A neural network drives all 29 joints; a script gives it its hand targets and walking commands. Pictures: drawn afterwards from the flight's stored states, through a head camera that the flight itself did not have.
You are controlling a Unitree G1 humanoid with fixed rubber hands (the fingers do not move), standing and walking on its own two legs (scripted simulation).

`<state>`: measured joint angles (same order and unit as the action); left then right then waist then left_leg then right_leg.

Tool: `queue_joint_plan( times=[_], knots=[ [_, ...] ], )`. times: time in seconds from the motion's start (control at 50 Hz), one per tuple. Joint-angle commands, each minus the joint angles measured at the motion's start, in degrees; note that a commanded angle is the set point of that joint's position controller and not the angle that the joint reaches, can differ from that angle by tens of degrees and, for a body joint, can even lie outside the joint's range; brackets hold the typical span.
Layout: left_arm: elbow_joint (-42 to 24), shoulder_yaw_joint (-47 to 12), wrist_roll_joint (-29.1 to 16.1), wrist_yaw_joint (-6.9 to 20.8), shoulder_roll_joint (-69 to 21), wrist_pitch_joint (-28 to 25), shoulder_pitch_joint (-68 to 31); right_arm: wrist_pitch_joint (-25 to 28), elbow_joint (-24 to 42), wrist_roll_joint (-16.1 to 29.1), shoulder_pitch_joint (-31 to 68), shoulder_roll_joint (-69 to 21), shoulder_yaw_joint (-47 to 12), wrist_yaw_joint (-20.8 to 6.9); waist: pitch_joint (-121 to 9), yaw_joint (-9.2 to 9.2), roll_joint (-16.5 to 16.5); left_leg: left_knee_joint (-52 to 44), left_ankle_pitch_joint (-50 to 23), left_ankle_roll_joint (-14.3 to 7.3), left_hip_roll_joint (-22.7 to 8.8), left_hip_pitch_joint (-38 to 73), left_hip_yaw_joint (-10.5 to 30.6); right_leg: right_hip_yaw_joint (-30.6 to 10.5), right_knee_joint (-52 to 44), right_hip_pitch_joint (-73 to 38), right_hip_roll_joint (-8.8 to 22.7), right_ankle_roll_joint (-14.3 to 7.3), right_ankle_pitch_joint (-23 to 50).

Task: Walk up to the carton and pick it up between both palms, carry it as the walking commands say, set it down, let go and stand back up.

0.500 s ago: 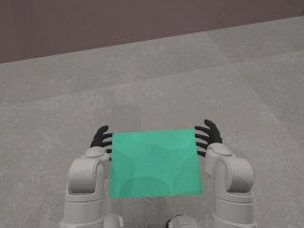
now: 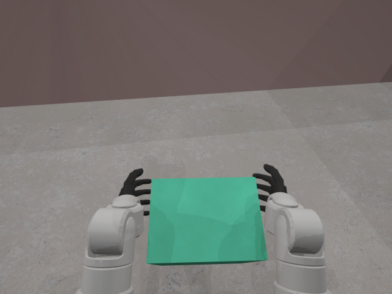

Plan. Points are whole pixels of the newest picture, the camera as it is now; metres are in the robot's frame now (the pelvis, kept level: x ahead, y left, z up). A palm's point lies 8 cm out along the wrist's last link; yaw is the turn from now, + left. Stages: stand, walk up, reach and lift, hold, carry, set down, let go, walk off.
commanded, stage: carry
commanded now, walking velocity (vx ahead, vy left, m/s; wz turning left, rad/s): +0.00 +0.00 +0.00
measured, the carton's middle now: (202, 226) +0.26 -0.02 +0.01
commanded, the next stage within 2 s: none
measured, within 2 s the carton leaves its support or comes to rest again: neither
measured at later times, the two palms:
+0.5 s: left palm (155, 202) +0.27 +0.08 +0.09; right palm (302, 221) +0.23 -0.19 +0.09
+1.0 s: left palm (235, 195) +0.29 -0.08 +0.09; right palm out of the picture +0.12 -0.30 +0.10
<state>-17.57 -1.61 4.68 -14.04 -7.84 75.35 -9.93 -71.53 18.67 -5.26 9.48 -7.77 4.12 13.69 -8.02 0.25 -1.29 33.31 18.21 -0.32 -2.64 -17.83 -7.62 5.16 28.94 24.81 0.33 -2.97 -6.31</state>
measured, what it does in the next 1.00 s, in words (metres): steps on the spot, turning right: right foot, then left foot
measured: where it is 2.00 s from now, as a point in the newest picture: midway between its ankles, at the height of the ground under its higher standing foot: outside the picture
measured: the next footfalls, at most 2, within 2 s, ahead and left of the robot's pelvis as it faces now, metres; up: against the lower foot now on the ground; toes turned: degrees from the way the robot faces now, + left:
right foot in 0.58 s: +0.02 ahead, -0.17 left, +0.00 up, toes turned -22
left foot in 0.82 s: +0.06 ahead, +0.05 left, +0.00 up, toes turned -20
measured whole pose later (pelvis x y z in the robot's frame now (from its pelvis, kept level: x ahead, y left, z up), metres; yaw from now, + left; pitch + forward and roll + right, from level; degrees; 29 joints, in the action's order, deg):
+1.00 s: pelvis -0.02 -0.03 +0.00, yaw -40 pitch +4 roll -5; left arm -27.0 -1.1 4.7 -14.5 -7.8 70.2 -9.3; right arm -65.0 25.0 -2.1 7.4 -7.6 2.9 12.2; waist -0.1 2.6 0.5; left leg 36.4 20.8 -0.1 -12.6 -18.5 -16.0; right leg 4.8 60.1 32.8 -0.1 2.0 -25.3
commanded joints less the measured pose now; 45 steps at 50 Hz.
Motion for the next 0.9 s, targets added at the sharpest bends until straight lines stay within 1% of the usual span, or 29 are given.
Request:
queue_joint_plan(
  times=[0.0, 0.14, 0.2, 0.26, 0.28, 0.3, 0.32, 0.34, 0.36, 0.42, 0.46, 0.5, 0.52, 0.54, 0.56, 0.58, 0.6, 0.62, 0.64, 0.66, 0.68, 0.72, 0.76, 0.78, 0.8, 0.82, 0.84, 0.86, 0.88],
  knots=[
    [-8.2, -24.3, -18.0, 12.2, -54.0, -4.1, -23.4, -0.7, 4.8, 20.1, 23.6, -56.9, -32.4, -12.6, -9.6, -0.59, -3.6, -4.2, 5.2, -1.1, -2.5, -1.3, 5.0, -14.9, -12.8, -6.0, 9.7, 1.0, -21.6],
    [-10.2, -23.2, -17.3, 11.6, -55.3, -5.1, -24.1, -0.5, 5.4, 22.4, 24.3, -59.8, -34.1, -13.4, -11.2, -0.48, -4.8, -1.6, 6.3, -0.5, -2.1, -0.5, 2.9, -16.0, -14.9, -5.2, 10.2, 1.4, -23.6],
    [-11.3, -24.6, -18.2, 11.9, -55.5, -4.9, -24.4, -0.1, 5.2, 21.3, 21.6, -60.1, -33.1, -12.9, -10.9, -0.30, -7.5, 2.2, 8.9, 0.4, -0.8, 2.1, -1.2, -18.3, -18.2, -1.9, 10.1, 3.3, -21.7],
    [-11.1, -26.5, -19.4, 12.5, -55.9, -4.5, -24.1, 0.4, 4.2, 19.6, 18.0, -59.8, -31.3, -12.4, -12.2, -0.81, -5.1, -3.8, 8.5, 0.3, -2.1, 11.2, -1.9, -13.2, -16.5, 1.2, 6.1, 7.3, -13.4],
    [-11.7, -27.3, -19.9, 12.8, -56.3, -4.4, -24.3, 0.7, 4.5, 19.3, 17.0, -60.2, -30.9, -12.4, -13.2, -1.18, -2.5, -5.9, 9.8, -0.4, -5.0, 14.9, 0.3, -10.5, -13.3, 3.3, 4.0, 8.9, -10.9],
    [-12.3, -28.2, -20.4, 13.1, -56.9, -4.3, -25.3, 1.0, 4.5, 19.0, 16.2, -60.3, -30.3, -12.4, -12.8, -1.53, 2.7, -9.8, 15.1, -1.7, -9.9, 16.9, 4.6, -6.6, -7.8, 6.3, 1.3, 10.2, -9.5],
    [-12.8, -29.2, -21.1, 13.3, -57.3, -4.3, -26.2, 1.2, 4.4, 19.0, 16.3, -60.4, -29.8, -12.3, -11.6, -1.39, 12.3, -14.9, 20.5, -3.2, -17.7, 13.7, 11.9, -2.8, 5.3, 7.3, -1.4, 8.8, -8.2],
    [-13.1, -30.2, -21.6, 13.5, -57.6, -4.4, -27.4, 1.5, 5.0, 19.3, 17.7, -60.5, -29.8, -12.4, -8.2, -0.88, 17.8, -16.4, 20.9, -5.1, -25.2, 7.3, 15.4, -3.5, 16.8, 9.7, 0.1, 5.4, -13.2],
    [-13.9, -31.1, -22.1, 13.7, -58.1, -4.5, -29.8, 1.6, 6.4, 19.3, 19.7, -60.5, -30.3, -12.6, -5.6, -0.53, 17.3, -17.6, 16.2, -5.6, -28.7, 3.2, 13.4, -3.8, 25.2, 11.4, 2.2, 4.5, -15.4],
    [-9.9, -29.1, -21.2, 13.6, -56.9, -4.3, -26.2, 0.8, 6.6, 19.6, 19.4, -58.7, -31.6, -12.8, -3.8, 0.16, 7.1, -13.5, 1.6, -1.4, -25.1, 0.2, 2.3, -2.5, 29.7, 8.9, 4.0, 3.9, -15.7],
    [-9.0, -28.1, -21.3, 13.8, -56.7, -4.2, -25.2, 0.7, 7.1, 19.4, 20.8, -57.8, -32.0, -12.5, -3.4, -0.27, 6.0, -7.5, -12.0, 0.0, -21.7, 1.7, -3.2, -1.0, 22.1, 5.2, 3.9, 3.9, -16.5],
    [-10.1, -27.6, -21.6, 13.9, -56.7, -4.3, -24.3, 1.0, 8.6, 19.4, 20.6, -57.4, -32.4, -12.1, -6.3, -0.59, 8.7, 0.2, -28.3, -0.3, -21.3, 7.0, -5.5, 2.5, 16.4, 2.3, 0.9, 4.5, -19.3],
    [-10.4, -27.7, -21.7, 13.9, -57.0, -4.4, -23.4, 1.3, 8.9, 19.6, 20.1, -57.7, -32.5, -11.9, -8.1, -0.28, 9.9, 5.0, -31.0, 0.2, -21.1, 8.0, -6.7, 3.4, 12.3, -0.4, 0.0, 4.5, -18.6],
    [-10.9, -27.9, -21.9, 14.0, -57.9, -4.6, -23.6, 1.5, 8.8, 19.7, 19.4, -58.0, -32.5, -11.9, -9.6, 0.14, 8.2, 10.9, -28.9, 2.0, -19.6, 6.4, -8.2, 2.4, 5.2, -4.9, -0.9, 4.3, -13.1],
    [-10.4, -27.5, -21.8, 14.0, -57.7, -4.5, -22.3, 1.4, 7.9, 19.6, 18.5, -57.3, -32.0, -11.8, -10.6, 0.71, 2.2, 18.1, -19.7, 4.2, -16.9, -0.4, -8.4, -2.9, 0.6, -12.3, 0.9, 2.7, 1.4],
    [-9.3, -27.1, -21.6, 13.9, -56.6, -4.5, -20.6, 1.2, 7.3, 19.1, 17.2, -56.6, -31.6, -11.8, -11.4, 0.36, -10.8, 27.4, 9.1, 7.4, -11.0, -15.9, -7.0, -18.7, 2.9, -23.4, 10.9, -1.3, 33.8],
    [-9.2, -27.1, -21.4, 13.5, -55.6, -4.6, -20.2, 1.3, 6.8, 19.4, 17.3, -56.9, -32.2, -11.9, -11.1, -0.15, -17.8, 31.6, 28.4, 8.6, -6.3, -24.5, -1.6, -28.3, 5.9, -26.6, 16.1, -5.7, 58.1],
    [-7.9, -26.1, -19.9, 13.4, -56.2, -5.4, -18.3, 1.7, 9.0, 21.1, 19.7, -57.7, -34.8, -12.6, -11.5, 0.42, -15.6, 30.2, 28.6, 8.9, -4.8, -22.0, 2.5, -31.9, 5.4, -21.5, 16.3, -8.9, 61.5],
    [-8.0, -25.7, -19.6, 13.5, -57.4, -6.0, -18.3, 2.2, 10.1, 22.5, 21.8, -58.8, -35.5, -13.2, -11.7, 0.33, -10.5, 29.1, 24.4, 9.4, -4.9, -18.3, 3.1, -29.1, 4.1, -18.7, 14.3, -7.7, 54.4],
    [-9.0, -26.0, -19.3, 13.3, -58.3, -6.6, -19.1, 2.7, 9.9, 23.5, 22.9, -60.0, -36.0, -13.7, -13.1, 0.23, -8.7, 26.3, 21.3, 9.4, -3.4, -16.6, 3.2, -26.5, 3.6, -18.9, 13.6, -7.1, 50.0],
    [-10.7, -26.9, -19.1, 13.2, -60.0, -7.4, -19.4, 3.5, 10.4, 24.4, 23.3, -62.1, -36.6, -14.1, -15.5, 0.06, -7.3, 23.8, 16.7, 9.0, -3.2, -15.9, 3.3, -22.5, 5.0, -21.0, 12.5, -6.3, 48.4],
    [-15.0, -28.4, -19.2, 13.2, -60.9, -8.9, -21.7, 4.8, 11.6, 25.6, 22.7, -64.3, -36.8, -14.8, -19.1, 0.27, -8.0, 17.2, 11.2, 7.9, -3.2, -13.1, 4.5, -21.2, 6.3, -23.5, 11.2, -5.5, 40.6],
    [-19.8, -29.3, -19.4, 12.8, -60.6, -10.4, -23.3, 5.8, 12.7, 26.2, 20.8, -65.4, -36.8, -15.1, -21.5, -0.38, -5.3, 2.6, 2.7, 5.8, -2.8, -1.2, 4.9, -18.8, 8.6, -18.2, 7.9, -3.7, 33.2],
    [-20.4, -30.0, -19.4, 12.6, -60.4, -10.7, -23.7, 6.3, 12.8, 26.0, 19.6, -65.1, -36.4, -15.3, -23.0, -1.99, 0.6, -8.2, -10.4, 3.0, -8.2, 12.8, 8.1, -13.9, 14.5, -7.9, 4.6, -0.6, 22.9],
    [-20.6, -31.0, -19.2, 12.5, -60.4, -10.6, -22.1, 6.7, 13.0, 25.3, 18.3, -62.7, -35.4, -15.3, -24.1, -1.25, 18.6, -8.1, -40.1, -2.1, -24.3, 25.9, 20.9, -5.6, 24.8, 7.9, -2.4, 3.2, -8.5],
    [-20.4, -31.7, -18.9, 12.5, -59.7, -10.5, -22.2, 7.1, 12.4, 24.5, 16.4, -62.3, -34.7, -15.1, -22.9, -0.05, 25.8, -4.4, -60.3, -7.3, -31.3, 30.6, 24.1, -3.1, 35.0, 15.8, -2.6, 4.4, -28.8],
    [-21.6, -32.7, -19.7, 12.8, -59.0, -10.6, -23.1, 7.6, 14.3, 24.2, 16.4, -62.5, -34.8, -15.2, -21.5, -0.95, 21.2, -2.8, -59.2, -9.3, -29.3, 29.1, 17.4, -5.9, 39.3, 15.6, 1.4, 4.9, -26.8],
    [-19.8, -33.0, -19.7, 12.8, -58.3, -9.7, -22.4, 7.1, 13.1, 22.6, 14.6, -60.8, -34.0, -14.9, -19.0, -0.79, 17.3, -3.2, -56.6, -8.1, -26.7, 27.3, 13.8, -4.8, 37.8, 16.7, 1.9, 5.2, -23.4],
    [-17.7, -33.1, -19.8, 12.9, -58.0, -9.0, -21.3, 6.8, 11.8, 21.4, 13.1, -59.1, -32.5, -14.5, -15.1, -0.70, 14.7, -4.1, -55.6, -5.1, -23.6, 26.6, 9.7, -3.2, 36.1, 17.7, 1.1, 5.0, -21.2]
  ],
)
